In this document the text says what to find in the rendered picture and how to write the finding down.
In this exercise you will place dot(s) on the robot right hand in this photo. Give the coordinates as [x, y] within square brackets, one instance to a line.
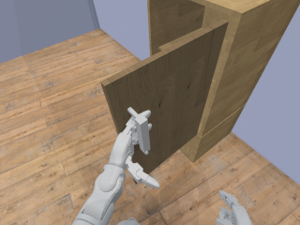
[238, 215]

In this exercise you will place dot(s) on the cupboard door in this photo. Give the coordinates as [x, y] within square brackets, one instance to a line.
[173, 85]

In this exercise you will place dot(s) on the robot left forearm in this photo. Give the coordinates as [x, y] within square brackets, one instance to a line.
[99, 207]

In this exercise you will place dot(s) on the handle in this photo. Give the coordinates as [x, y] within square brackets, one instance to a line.
[142, 130]

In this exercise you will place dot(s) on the robot left hand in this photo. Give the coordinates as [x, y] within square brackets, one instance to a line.
[124, 145]

